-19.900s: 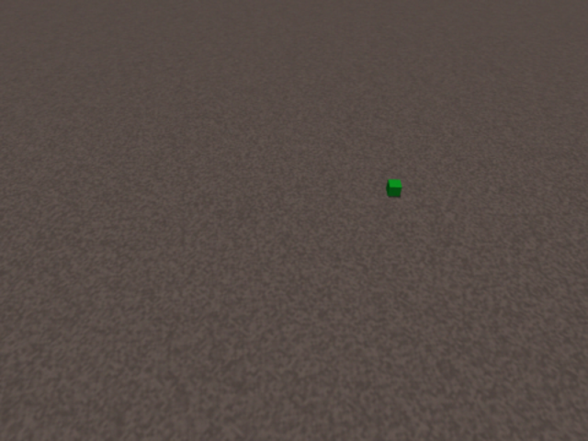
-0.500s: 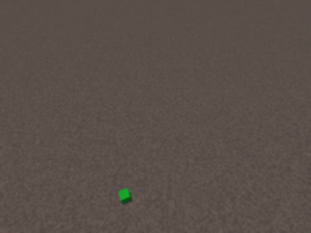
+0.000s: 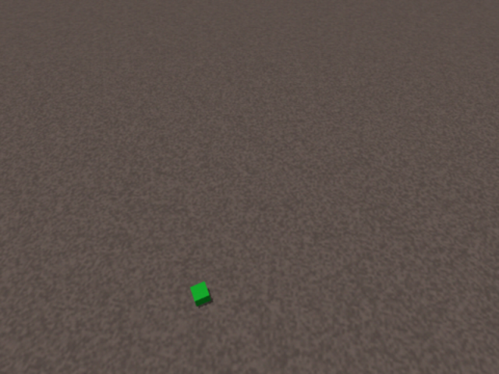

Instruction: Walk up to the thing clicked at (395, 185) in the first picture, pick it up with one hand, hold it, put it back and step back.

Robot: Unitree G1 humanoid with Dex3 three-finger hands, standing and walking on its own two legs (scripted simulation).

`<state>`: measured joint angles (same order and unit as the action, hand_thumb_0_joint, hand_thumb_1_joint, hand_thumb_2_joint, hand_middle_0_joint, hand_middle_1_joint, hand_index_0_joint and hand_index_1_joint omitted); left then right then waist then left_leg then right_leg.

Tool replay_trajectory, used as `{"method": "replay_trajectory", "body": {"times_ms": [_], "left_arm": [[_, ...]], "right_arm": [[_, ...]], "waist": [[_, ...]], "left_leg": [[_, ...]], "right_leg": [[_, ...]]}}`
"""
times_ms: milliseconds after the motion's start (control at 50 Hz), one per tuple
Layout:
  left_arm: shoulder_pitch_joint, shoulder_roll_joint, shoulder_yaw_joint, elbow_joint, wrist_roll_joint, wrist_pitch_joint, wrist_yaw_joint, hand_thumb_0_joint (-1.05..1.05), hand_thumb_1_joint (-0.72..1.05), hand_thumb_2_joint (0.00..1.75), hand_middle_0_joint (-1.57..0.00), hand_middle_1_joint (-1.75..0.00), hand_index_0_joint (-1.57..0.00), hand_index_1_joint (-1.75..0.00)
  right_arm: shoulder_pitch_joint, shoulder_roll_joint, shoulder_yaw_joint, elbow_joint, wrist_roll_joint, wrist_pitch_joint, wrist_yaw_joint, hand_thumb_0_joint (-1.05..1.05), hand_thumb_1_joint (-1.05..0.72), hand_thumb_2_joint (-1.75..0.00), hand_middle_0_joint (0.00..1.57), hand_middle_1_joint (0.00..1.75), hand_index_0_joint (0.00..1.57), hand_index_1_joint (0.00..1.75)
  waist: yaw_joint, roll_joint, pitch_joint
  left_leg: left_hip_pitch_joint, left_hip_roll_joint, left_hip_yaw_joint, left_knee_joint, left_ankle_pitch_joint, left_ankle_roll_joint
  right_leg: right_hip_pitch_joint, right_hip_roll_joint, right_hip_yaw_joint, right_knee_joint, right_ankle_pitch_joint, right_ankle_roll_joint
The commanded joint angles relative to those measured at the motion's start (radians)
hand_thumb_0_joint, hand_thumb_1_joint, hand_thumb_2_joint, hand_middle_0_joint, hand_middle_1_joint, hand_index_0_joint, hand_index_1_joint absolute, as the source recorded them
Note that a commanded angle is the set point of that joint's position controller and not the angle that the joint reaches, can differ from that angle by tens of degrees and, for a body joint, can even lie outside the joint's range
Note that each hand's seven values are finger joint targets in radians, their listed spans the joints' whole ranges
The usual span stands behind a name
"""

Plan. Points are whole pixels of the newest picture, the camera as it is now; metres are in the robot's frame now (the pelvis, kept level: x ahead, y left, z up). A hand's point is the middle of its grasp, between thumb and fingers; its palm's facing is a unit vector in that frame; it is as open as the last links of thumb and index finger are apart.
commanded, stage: walk up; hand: left
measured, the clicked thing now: (200, 293) +0.52 +0.21 -0.75
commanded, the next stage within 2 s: none
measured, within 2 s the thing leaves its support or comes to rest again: neither
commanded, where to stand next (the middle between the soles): +0.12 -0.02 m, yaw -2 degrees
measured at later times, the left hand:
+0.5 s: hand out of the picture +0.04 +0.30 -0.18, palm faces -0.06 -0.94 -0.34, open 7.4 cm
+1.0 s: hand out of the picture -0.06 +0.29 -0.16, palm faces +0.00 -0.92 -0.38, open 7.4 cm
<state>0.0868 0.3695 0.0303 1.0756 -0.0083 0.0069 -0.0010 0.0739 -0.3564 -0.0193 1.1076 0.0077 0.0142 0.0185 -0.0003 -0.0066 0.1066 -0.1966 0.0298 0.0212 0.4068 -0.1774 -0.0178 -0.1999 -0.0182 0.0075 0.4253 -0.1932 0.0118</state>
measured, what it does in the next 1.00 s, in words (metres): walks backwards: left foot, then right foot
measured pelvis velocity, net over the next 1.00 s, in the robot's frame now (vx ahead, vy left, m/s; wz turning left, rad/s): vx -0.21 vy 0.03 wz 0.01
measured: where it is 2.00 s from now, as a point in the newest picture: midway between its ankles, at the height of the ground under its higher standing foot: outside the picture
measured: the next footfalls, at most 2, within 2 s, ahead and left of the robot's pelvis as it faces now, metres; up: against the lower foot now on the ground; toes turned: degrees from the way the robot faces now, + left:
left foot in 0.28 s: -0.04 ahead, +0.14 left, +0.00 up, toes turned +0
right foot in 0.68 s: -0.11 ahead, -0.10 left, +0.00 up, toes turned -1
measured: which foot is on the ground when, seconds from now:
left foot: down 0.00-0.10, up 0.12-0.26, down 0.28-0.72, up 0.74-0.96, down 0.98-1.00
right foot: down 0.00-0.28, up 0.30-0.66, down 0.68-1.00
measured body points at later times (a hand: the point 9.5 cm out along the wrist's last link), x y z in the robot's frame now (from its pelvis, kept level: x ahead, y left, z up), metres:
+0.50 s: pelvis -0.09 +0.05 -0.01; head +0.00 +0.08 +0.43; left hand +0.05 +0.35 -0.15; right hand -0.03 -0.27 -0.12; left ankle -0.08 +0.14 -0.74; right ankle -0.12 -0.10 -0.66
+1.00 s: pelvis -0.21 +0.03 -0.03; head -0.14 +0.04 +0.41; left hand -0.06 +0.34 -0.14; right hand -0.11 -0.29 -0.14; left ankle -0.21 +0.15 -0.75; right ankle -0.15 -0.10 -0.74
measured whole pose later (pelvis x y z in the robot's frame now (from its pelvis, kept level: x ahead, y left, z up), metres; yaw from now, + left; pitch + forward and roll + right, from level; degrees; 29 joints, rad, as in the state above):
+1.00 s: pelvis -0.21 +0.03 -0.03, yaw +1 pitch -2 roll +2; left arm 0.09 0.39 0.07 0.73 0.03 0.07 0.01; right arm 0.17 -0.38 -0.05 0.85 -0.02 0.02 -0.03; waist 0.01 -0.06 0.19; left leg -0.27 -0.05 0.00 0.66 -0.35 0.00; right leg -0.42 -0.06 0.01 0.76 -0.31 0.00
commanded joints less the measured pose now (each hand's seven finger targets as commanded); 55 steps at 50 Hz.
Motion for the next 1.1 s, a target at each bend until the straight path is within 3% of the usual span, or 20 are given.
{"method": "replay_trajectory", "body": {"times_ms": [0, 80, 120, 220, 240, 260, 280, 360, 520, 620, 660, 700, 720, 780, 880, 940, 960, 980, 1000, 1080], "left_arm": [[-0.001, 0.233, 0.058, -0.099, 0.007, 0.005, 0.019, 0.0, 0.9, 0.9, -0.2, -0.3, -0.2, -0.3], [-0.073, 0.304, 0.081, -0.166, 0.024, 0.015, 0.025, 0.0, 0.9, 0.9, -0.2, -0.3, -0.2, -0.3], [-0.099, 0.301, 0.085, -0.207, 0.042, 0.015, 0.029, 0.0, 0.9, 0.9, -0.2, -0.3, -0.2, -0.3], [-0.095, 0.252, 0.072, -0.261, 0.031, 0.037, 0.031, 0.0, 0.9, 0.9, -0.2, -0.3, -0.2, -0.3], [-0.069, 0.203, 0.064, -0.275, 0.021, 0.046, 0.029, 0.0, 0.9, 0.9, -0.2, -0.3, -0.2, -0.3], [-0.029, 0.152, 0.055, -0.28, 0.017, 0.05, 0.033, 0.0, 0.9, 0.9, -0.2, -0.3, -0.2, -0.3], [-0.048, 0.188, 0.067, -0.29, 0.029, 0.051, 0.046, 0.0, 0.9, 0.9, -0.2, -0.3, -0.2, -0.3], [0.016, 0.206, 0.075, -0.257, 0.019, 0.053, 0.044, 0.0, 0.9, 0.9, -0.2, -0.3, -0.2, -0.3], [0.002, 0.185, 0.087, -0.324, 0.036, 0.036, 0.029, 0.0, 0.9, 0.9, -0.2, -0.3, -0.2, -0.3], [0.12, 0.167, 0.095, -0.283, 0.041, 0.029, 0.014, 0.0, 0.9, 0.9, -0.2, -0.3, -0.2, -0.3], [0.142, 0.214, 0.109, -0.276, 0.057, 0.019, 0.016, 0.0, 0.9, 0.9, -0.2, -0.3, -0.2, -0.3], [0.078, 0.345, 0.135, -0.317, 0.048, 0.021, 0.01, 0.0, 0.9, 0.9, -0.2, -0.3, -0.2, -0.3], [0.042, 0.316, 0.126, -0.345, 0.05, 0.016, 0.011, 0.0, 0.9, 0.9, -0.2, -0.3, -0.2, -0.3], [-0.039, 0.238, 0.112, -0.371, 0.047, 0.022, 0.025, 0.0, 0.9, 0.9, -0.2, -0.3, -0.2, -0.3], [0.048, 0.228, 0.113, -0.395, 0.059, 0.038, 0.029, 0.0, 0.9, 0.9, -0.2, -0.3, -0.2, -0.3], [0.041, 0.223, 0.1, -0.411, 0.036, 0.06, 0.017, 0.0, 0.9, 0.9, -0.2, -0.3, -0.2, -0.3], [0.071, 0.174, 0.086, -0.419, 0.032, 0.064, 0.012, 0.0, 0.9, 0.9, -0.2, -0.3, -0.2, -0.3], [-0.002, 0.196, 0.096, -0.437, 0.026, 0.064, 0.019, 0.0, 0.9, 0.9, -0.2, -0.3, -0.2, -0.3], [-0.051, 0.228, 0.114, -0.434, 0.044, 0.068, 0.027, 0.0, 0.9, 0.9, -0.2, -0.3, -0.2, -0.3], [0.099, 0.22, 0.126, -0.36, 0.026, 0.064, 0.012, 0.0, 0.9, 0.9, -0.2, -0.3, -0.2, -0.3]], "right_arm": [[-0.006, -0.252, -0.066, -0.088, 0.002, 0.005, -0.024, 0.0, -0.9, -0.9, 0.2, 0.3, 0.2, 0.3], [0.043, -0.204, -0.066, -0.118, -0.007, 0.031, -0.023, 0.0, -0.9, -0.9, 0.2, 0.3, 0.2, 0.3], [0.085, -0.209, -0.075, -0.143, -0.006, 0.044, -0.02, 0.0, -0.9, -0.9, 0.2, 0.3, 0.2, 0.3], [0.17, -0.219, -0.087, -0.153, -0.027, 0.009, -0.029, 0.0, -0.9, -0.9, 0.2, 0.3, 0.2, 0.3], [0.141, -0.255, -0.101, -0.171, -0.047, 0.005, -0.035, 0.0, -0.9, -0.9, 0.2, 0.3, 0.2, 0.3], [0.108, -0.332, -0.118, -0.192, -0.064, 0.0, -0.035, 0.0, -0.9, -0.9, 0.2, 0.3, 0.2, 0.3], [0.103, -0.409, -0.132, -0.226, -0.048, 0.0, -0.033, 0.0, -0.9, -0.9, 0.2, 0.3, 0.2, 0.3], [-0.002, -0.29, -0.107, -0.26, -0.045, -0.009, -0.06, 0.0, -0.9, -0.9, 0.2, 0.3, 0.2, 0.3], [0.135, -0.284, -0.118, -0.288, -0.03, -0.005, -0.074, 0.0, -0.9, -0.9, 0.2, 0.3, 0.2, 0.3], [0.052, -0.304, -0.111, -0.329, -0.025, 0.01, -0.057, 0.0, -0.9, -0.9, 0.2, 0.3, 0.2, 0.3], [0.04, -0.259, -0.093, -0.338, -0.015, 0.013, -0.052, 0.0, -0.9, -0.9, 0.2, 0.3, 0.2, 0.3], [0.014, -0.217, -0.087, -0.349, 0.0, 0.017, -0.066, 0.0, -0.9, -0.9, 0.2, 0.3, 0.2, 0.3], [0.048, -0.236, -0.089, -0.331, -0.001, 0.022, -0.066, 0.0, -0.9, -0.9, 0.2, 0.3, 0.2, 0.3], [0.117, -0.229, -0.08, -0.306, 0.003, 0.011, -0.065, 0.0, -0.9, -0.9, 0.2, 0.3, 0.2, 0.3], [0.141, -0.207, -0.071, -0.334, -0.021, -0.015, -0.066, 0.0, -0.9, -0.9, 0.2, 0.3, 0.2, 0.3], [0.183, -0.222, -0.088, -0.31, -0.041, -0.029, -0.065, 0.0, -0.9, -0.9, 0.2, 0.3, 0.2, 0.3], [0.161, -0.299, -0.108, -0.321, -0.056, -0.032, -0.066, 0.0, -0.9, -0.9, 0.2, 0.3, 0.2, 0.3], [0.125, -0.421, -0.13, -0.346, -0.044, -0.024, -0.054, 0.0, -0.9, -0.9, 0.2, 0.3, 0.2, 0.3], [0.133, -0.437, -0.144, -0.35, -0.047, -0.029, -0.06, 0.0, -0.9, -0.9, 0.2, 0.3, 0.2, 0.3], [0.052, -0.302, -0.107, -0.357, -0.043, -0.036, -0.078, 0.0, -0.9, -0.9, 0.2, 0.3, 0.2, 0.3]], "waist": [[0.0, 0.001, -0.201], [0.001, -0.19, -0.171], [-0.012, -0.197, -0.138], [-0.04, -0.075, -0.185], [-0.018, 0.06, -0.176], [0.014, 0.236, -0.163], [-0.036, 0.226, -0.176], [0.034, 0.145, -0.137], [-0.048, 0.145, -0.175], [0.009, 0.183, -0.207], [0.023, 0.082, -0.208], [0.057, -0.271, -0.131], [0.03, -0.201, -0.107], [-0.009, -0.116, -0.089], [0.037, -0.196, -0.178], [0.003, -0.125, -0.196], [0.022, 0.03, -0.196], [-0.025, 0.239, -0.179], [-0.058, 0.204, -0.148], [0.044, 0.111, -0.126]], "left_leg": [[0.053, 0.079, -0.077, 0.12, 0.223, 0.08], [-0.034, -0.079, -0.009, 0.456, -0.289, 0.041], [-0.061, -0.055, -0.105, 0.607, -0.415, 0.057], [-0.029, -0.019, -0.029, 0.069, -0.007, 0.046], [0.011, 0.079, -0.182, -0.018, 0.215, 0.068], [0.115, 0.242, -0.397, -0.021, 0.487, 0.13], [0.016, 0.353, -0.479, -0.006, 0.596, 0.241], [0.093, 0.223, -0.267, 0.076, 0.556, 0.206], [0.252, 0.245, -0.26, 0.143, 0.598, 0.252], [0.059, 0.22, -0.225, 0.181, 0.393, 0.199], [-0.123, 0.152, -0.203, 0.242, 0.192, 0.118], [-0.233, -0.117, -0.071, 0.66, -0.47, 0.025], [-0.219, -0.098, -0.159, 0.785, -0.484, 0.019], [-0.234, -0.12, -0.146, 0.801, -0.366, 0.013], [-0.259, -0.051, -0.04, 0.319, -0.33, 0.005], [-0.04, -0.036, -0.021, -0.02, 0.059, 0.024], [0.074, 0.153, -0.287, -0.027, 0.174, 0.095], [-0.046, 0.397, -0.533, -0.06, 0.319, 0.278], [-0.123, 0.465, -0.643, -0.075, 0.311, 0.36], [-0.052, 0.258, -0.257, 0.059, 0.343, 0.245]], "right_leg": [[-0.013, -0.115, 0.107, 0.033, 0.303, -0.095], [-0.108, -0.32, 0.299, -0.057, 0.371, -0.263], [-0.173, -0.342, 0.286, -0.034, 0.363, -0.291], [-0.045, -0.171, 0.154, 0.233, 0.319, -0.132], [-0.11, -0.067, 0.1, 0.361, 0.178, -0.084], [-0.319, 0.09, 0.072, 0.499, -0.317, -0.05], [-0.292, 0.129, 0.171, 0.626, -0.474, -0.028], [-0.379, 0.118, 0.208, 0.808, -0.304, -0.024], [-0.313, 0.074, 0.111, 0.496, -0.303, 0.02], [-0.04, 0.044, 0.005, 0.121, -0.121, -0.03], [0.1, -0.031, 0.1, 0.025, 0.076, -0.067], [-0.079, -0.371, 0.494, -0.06, 0.321, -0.333], [-0.142, -0.382, 0.485, -0.067, 0.333, -0.335], [-0.106, -0.213, 0.212, 0.048, 0.416, -0.245], [0.184, -0.19, 0.178, 0.183, 0.506, -0.211], [0.029, -0.134, 0.142, 0.317, 0.317, -0.131], [-0.194, -0.044, 0.125, 0.405, 0.057, -0.079], [-0.248, 0.087, 0.043, 0.603, -0.415, -0.032], [-0.241, 0.079, 0.181, 0.791, -0.467, -0.024], [-0.29, 0.089, 0.195, 0.877, -0.315, -0.022]]}}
